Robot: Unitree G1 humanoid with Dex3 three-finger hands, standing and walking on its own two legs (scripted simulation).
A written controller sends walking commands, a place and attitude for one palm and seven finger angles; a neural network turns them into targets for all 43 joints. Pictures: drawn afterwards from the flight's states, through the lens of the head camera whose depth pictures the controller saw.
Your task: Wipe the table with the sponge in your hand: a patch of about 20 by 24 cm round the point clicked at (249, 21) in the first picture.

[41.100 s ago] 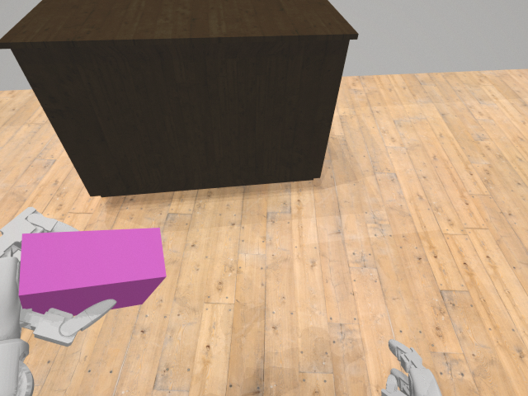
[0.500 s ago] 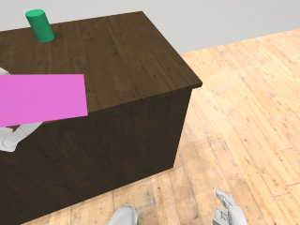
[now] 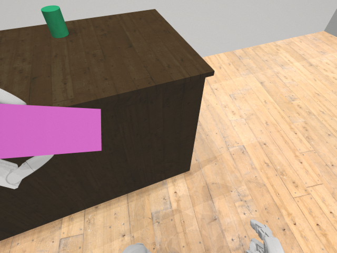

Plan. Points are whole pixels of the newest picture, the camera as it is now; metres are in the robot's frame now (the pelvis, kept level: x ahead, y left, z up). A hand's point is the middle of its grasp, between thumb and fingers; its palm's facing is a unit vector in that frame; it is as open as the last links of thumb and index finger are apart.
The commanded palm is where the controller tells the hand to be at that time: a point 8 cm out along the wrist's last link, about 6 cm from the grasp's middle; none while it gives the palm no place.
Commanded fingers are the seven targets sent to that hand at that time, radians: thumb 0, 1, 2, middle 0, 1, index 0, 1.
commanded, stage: stop stepping back and stand still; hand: left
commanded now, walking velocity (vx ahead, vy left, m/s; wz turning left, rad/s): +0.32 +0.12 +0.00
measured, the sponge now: (57, 131) +0.25 +0.19 +0.24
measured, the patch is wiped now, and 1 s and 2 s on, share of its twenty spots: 1.00 1.00 1.00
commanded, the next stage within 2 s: stand and wait in 1.42 s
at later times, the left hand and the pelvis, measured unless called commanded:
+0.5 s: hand out of the picture +0.15 +0.23 +0.27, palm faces +0.48 -0.79 -0.37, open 10.2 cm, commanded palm +0.10 +0.28 +0.29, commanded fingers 0.00 0.10 1.30 -1.20 -1.60 -1.20 -1.60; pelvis -0.05 -0.01 +0.01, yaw +1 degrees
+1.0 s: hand out of the picture +0.17 +0.27 +0.27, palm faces +0.48 -0.78 -0.40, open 10.2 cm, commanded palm +0.11 +0.31 +0.29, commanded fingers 0.00 0.10 1.30 -1.20 -1.60 -1.20 -1.60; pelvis -0.04 +0.03 +0.01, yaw +1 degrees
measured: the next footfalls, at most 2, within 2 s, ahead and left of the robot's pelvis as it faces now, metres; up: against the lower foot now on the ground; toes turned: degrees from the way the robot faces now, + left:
left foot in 0.16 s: +0.02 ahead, +0.13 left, +0.00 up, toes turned +2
right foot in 0.34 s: -0.02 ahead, -0.09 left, +0.00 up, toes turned -1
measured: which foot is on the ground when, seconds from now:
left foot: up 0.00-0.14, down 0.16-0.32, up 0.34-0.56, down 0.58-1.00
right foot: down 0.00-0.16, up 0.18-0.32, down 0.34-1.00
